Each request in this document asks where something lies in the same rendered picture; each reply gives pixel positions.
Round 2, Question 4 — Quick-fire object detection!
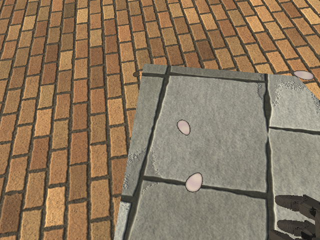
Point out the right robot hand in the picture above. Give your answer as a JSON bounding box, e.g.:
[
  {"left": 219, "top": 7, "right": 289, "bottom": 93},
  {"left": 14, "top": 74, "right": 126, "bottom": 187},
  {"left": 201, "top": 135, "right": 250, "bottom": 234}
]
[{"left": 268, "top": 194, "right": 320, "bottom": 240}]

